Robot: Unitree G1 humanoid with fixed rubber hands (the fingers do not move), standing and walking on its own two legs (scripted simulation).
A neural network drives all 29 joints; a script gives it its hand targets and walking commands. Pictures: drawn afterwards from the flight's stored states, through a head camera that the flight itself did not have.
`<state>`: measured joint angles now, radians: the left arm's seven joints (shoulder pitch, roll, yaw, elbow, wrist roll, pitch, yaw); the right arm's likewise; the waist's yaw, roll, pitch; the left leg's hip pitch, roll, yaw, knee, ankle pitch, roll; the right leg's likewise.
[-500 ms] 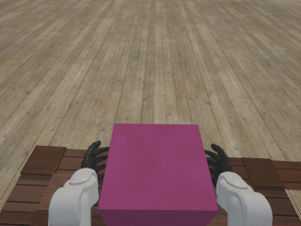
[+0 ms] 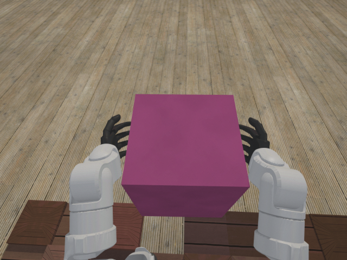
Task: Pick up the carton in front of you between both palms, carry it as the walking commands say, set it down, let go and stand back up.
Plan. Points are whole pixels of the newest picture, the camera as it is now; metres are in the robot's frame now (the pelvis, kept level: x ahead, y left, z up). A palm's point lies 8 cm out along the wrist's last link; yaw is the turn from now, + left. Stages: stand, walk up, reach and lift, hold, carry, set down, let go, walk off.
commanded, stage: carry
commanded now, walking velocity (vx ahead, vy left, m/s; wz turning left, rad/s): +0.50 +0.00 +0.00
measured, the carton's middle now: (182, 161) +0.36 +0.00 +0.04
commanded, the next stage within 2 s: none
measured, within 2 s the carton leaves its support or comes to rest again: neither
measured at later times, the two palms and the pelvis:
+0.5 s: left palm (136, 71) +0.72 +0.17 +0.05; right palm (224, 72) +0.70 -0.13 +0.06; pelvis +0.36 +0.03 -0.03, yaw +0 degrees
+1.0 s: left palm (138, 27) +1.02 +0.20 +0.07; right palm (207, 27) +1.03 -0.10 +0.07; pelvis +0.69 +0.03 -0.03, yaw +1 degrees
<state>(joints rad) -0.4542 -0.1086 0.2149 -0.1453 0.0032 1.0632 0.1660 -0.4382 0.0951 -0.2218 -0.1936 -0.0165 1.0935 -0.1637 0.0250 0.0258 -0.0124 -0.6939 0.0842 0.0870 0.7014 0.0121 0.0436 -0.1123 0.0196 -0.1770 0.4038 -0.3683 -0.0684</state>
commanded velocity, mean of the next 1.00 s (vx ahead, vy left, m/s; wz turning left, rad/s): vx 0.50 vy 0.00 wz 0.00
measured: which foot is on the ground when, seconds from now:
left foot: up 0.00-0.10, down 0.12-0.60, up 0.62-1.00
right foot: down 0.00-0.14, up 0.16-0.56, down 0.58-1.00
